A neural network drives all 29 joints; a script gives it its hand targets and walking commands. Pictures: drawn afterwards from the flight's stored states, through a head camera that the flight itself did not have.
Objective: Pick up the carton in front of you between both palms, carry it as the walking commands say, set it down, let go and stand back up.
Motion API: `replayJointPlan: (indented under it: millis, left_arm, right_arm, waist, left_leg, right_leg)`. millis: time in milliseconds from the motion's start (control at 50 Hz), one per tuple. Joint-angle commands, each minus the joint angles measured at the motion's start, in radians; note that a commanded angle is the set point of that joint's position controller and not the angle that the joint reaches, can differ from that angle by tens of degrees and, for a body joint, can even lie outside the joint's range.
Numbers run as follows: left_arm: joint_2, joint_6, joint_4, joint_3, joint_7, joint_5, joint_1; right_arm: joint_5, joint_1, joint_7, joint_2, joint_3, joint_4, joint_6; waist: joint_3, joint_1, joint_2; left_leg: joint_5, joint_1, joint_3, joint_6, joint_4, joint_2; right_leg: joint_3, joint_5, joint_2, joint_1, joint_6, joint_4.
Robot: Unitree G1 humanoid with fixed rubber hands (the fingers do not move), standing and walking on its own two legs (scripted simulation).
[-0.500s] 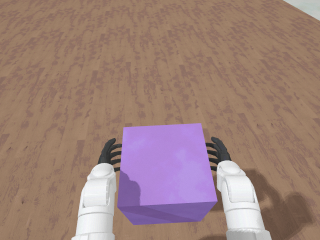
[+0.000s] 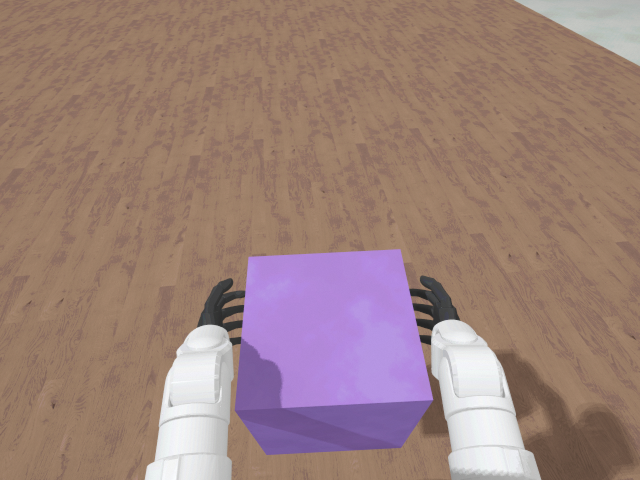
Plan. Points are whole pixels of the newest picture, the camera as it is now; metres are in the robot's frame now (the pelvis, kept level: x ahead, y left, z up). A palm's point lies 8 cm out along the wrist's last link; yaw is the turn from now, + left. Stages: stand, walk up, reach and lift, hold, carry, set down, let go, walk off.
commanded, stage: carry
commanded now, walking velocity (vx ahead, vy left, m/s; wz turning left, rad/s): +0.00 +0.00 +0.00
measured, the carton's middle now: (329, 358) +0.31 +0.00 -0.05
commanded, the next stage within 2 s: hold in 1.00 s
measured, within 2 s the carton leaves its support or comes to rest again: neither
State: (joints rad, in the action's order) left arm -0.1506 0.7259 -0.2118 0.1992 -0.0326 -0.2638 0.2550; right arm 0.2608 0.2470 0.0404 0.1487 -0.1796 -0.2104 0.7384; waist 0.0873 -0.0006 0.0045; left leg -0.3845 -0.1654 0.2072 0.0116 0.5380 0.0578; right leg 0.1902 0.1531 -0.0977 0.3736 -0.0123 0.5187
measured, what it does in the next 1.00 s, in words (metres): stands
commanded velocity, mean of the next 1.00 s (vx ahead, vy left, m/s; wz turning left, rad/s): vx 0.00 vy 0.00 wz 0.00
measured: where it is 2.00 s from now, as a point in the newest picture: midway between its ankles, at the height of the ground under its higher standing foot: outside the picture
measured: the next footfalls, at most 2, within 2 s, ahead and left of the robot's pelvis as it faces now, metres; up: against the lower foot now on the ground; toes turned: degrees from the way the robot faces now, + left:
none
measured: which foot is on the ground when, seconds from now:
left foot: down 0.00-1.00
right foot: down 0.00-1.00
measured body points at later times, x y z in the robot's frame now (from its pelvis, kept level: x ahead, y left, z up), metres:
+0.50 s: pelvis -0.02 +0.01 +0.00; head -0.03 +0.01 +0.45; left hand +0.29 +0.16 +0.03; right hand +0.29 -0.14 +0.03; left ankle -0.06 +0.09 -0.73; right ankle +0.07 -0.12 -0.73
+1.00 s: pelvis -0.02 +0.02 +0.00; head -0.04 +0.02 +0.45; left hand +0.29 +0.17 +0.03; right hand +0.29 -0.13 +0.03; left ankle -0.06 +0.09 -0.73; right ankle +0.07 -0.12 -0.73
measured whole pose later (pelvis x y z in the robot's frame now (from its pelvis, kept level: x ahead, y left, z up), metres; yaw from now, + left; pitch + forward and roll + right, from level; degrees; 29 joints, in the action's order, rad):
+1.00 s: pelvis -0.02 +0.02 +0.00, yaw +0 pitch +1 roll +0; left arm -0.15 0.73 -0.19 0.19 -0.04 -0.26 0.25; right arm 0.25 0.25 0.05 0.15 -0.18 -0.20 0.74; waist 0.07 0.00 0.01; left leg -0.39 -0.21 0.22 0.04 0.58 0.04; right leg 0.18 0.11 -0.12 0.40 0.01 0.51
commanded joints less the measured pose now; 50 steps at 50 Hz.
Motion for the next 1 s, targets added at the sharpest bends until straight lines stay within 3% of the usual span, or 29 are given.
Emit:
replayJointPlan:
  millis: [0, 980]
  left_arm:
    - [-0.932, -0.033, 0.032, -0.55, 0.261, 0.266, 0.44]
    - [-0.932, -0.027, 0.051, -0.568, 0.256, 0.274, 0.425]
  right_arm:
    - [-0.274, 0.485, -0.258, 0.934, 0.549, 0.069, -0.049]
    - [-0.289, 0.478, -0.258, 0.928, 0.563, 0.088, -0.045]
  waist:
    - [0.217, 0.0, -0.005]
    - [0.238, 0.004, 0.006]
  left_leg:
    - [0.156, -0.056, -0.097, 0.006, -0.121, 0.105]
    - [0.273, -0.064, -0.099, 0.024, -0.086, 0.112]
  right_leg:
    - [-0.095, -0.16, -0.077, -0.178, -0.013, -0.046]
    - [-0.075, -0.193, -0.073, -0.16, 0.007, -0.022]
